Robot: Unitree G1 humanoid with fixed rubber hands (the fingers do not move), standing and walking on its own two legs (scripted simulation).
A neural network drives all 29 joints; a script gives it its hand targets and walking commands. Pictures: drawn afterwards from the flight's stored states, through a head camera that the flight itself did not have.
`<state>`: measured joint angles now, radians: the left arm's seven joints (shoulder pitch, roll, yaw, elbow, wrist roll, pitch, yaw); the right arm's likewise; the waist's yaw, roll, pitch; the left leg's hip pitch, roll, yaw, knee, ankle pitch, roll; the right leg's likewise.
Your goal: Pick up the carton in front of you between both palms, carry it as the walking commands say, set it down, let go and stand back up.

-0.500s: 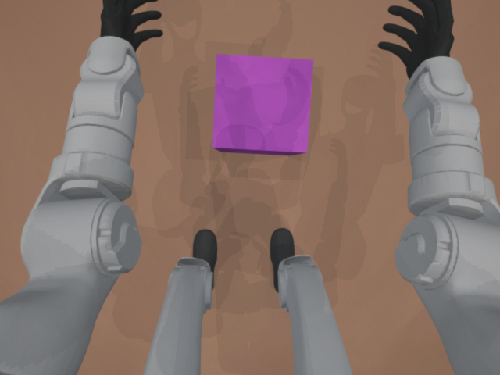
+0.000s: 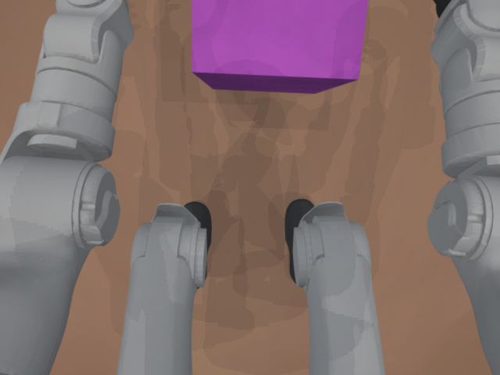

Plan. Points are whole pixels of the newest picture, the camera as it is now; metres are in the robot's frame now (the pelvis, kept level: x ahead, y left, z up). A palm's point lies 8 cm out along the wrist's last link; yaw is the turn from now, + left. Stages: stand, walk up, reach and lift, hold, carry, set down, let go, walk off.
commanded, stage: reach and lift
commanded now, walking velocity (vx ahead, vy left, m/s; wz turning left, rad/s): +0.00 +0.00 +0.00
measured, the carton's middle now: (272, 18) +0.57 -0.05 -0.31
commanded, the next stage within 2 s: none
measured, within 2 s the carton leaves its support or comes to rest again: leaves its support in 1.20 s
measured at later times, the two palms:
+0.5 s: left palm out of the picture +0.58 +0.14 -0.25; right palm (402, 13) +0.56 -0.22 -0.24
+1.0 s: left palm (159, 3) +0.57 +0.11 -0.24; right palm (387, 15) +0.55 -0.20 -0.24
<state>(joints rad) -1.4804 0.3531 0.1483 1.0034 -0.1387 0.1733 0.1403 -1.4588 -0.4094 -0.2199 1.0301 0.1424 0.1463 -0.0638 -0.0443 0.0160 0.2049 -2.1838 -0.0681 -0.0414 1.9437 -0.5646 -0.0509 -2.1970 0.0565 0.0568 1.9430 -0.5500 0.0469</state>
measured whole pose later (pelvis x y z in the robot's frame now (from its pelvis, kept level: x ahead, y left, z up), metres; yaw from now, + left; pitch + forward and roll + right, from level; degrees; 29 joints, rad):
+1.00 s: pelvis -0.01 +0.00 -0.08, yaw +0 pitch +33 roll +0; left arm -1.62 0.29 0.24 1.08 -0.04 0.18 0.08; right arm -1.60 -0.34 -0.27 1.07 0.05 0.19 -0.02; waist -0.05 0.02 0.51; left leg -2.20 -0.08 -0.05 2.25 -0.63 -0.06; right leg -2.20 0.03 0.02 2.24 -0.62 0.03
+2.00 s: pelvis +0.00 +0.00 +0.11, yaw -1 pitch +40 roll +1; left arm -0.96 -0.03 0.43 0.64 0.18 0.40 0.08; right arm -0.94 0.00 -0.42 0.62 -0.19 0.43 -0.03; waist -0.03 0.03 -0.17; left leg -1.79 -0.12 -0.10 1.59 -0.50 -0.06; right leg -1.80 0.10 0.11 1.58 -0.48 0.07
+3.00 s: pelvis +0.09 +0.00 +0.33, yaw -1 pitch +0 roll +0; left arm -0.25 -0.15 0.25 0.40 0.23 0.57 0.03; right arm -0.24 0.15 -0.24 0.39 -0.23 0.58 -0.02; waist 0.00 0.01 -0.09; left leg -0.23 -0.05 -0.15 0.50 -0.26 -0.01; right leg -0.24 0.05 0.14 0.49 -0.24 0.02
